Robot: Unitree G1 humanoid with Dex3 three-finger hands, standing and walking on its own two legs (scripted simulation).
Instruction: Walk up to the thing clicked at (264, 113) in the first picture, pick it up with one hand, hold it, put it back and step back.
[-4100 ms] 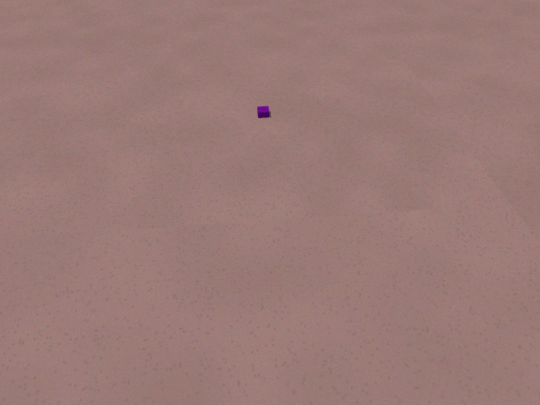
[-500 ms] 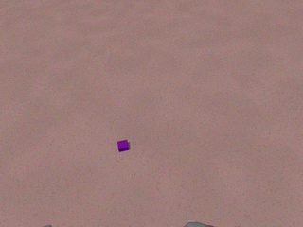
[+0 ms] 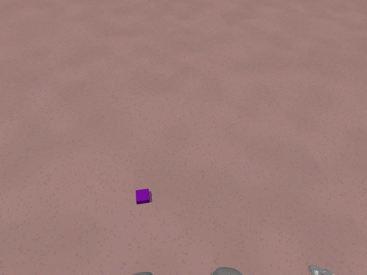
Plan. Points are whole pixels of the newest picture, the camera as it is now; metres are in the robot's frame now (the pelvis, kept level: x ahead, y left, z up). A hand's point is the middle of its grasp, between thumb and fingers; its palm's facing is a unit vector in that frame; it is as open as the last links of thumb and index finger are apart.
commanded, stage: walk up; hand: left
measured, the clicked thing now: (142, 196) +0.62 +0.21 -0.74
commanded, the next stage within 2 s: stand in 1.82 s
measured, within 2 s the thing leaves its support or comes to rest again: neither
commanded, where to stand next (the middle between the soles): +0.24 -0.01 m, yaw +0 degrees
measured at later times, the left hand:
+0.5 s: hand (86, 257) +0.18 +0.24 -0.12, palm faces -0.04 -0.89 -0.45, open 7.4 cm
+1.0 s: hand (87, 248) +0.21 +0.25 -0.14, palm faces +0.01 -0.94 -0.35, open 7.4 cm
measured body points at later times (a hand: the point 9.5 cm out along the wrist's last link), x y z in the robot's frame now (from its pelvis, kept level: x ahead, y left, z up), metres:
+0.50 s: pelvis +0.12 -0.04 +0.00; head +0.15 -0.07 +0.45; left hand +0.18 +0.28 -0.09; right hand +0.19 -0.35 -0.14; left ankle +0.15 +0.11 -0.70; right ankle +0.17 -0.16 -0.73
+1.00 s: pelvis +0.14 -0.02 +0.01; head +0.16 -0.01 +0.46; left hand +0.21 +0.30 -0.12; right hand +0.26 -0.31 -0.11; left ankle +0.17 +0.11 -0.73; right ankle +0.17 -0.15 -0.73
